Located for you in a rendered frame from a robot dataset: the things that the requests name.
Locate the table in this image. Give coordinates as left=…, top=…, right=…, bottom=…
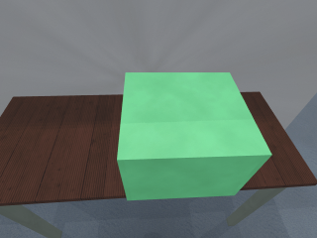
left=0, top=91, right=317, bottom=238

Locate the carton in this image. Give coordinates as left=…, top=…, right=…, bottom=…
left=117, top=72, right=272, bottom=201

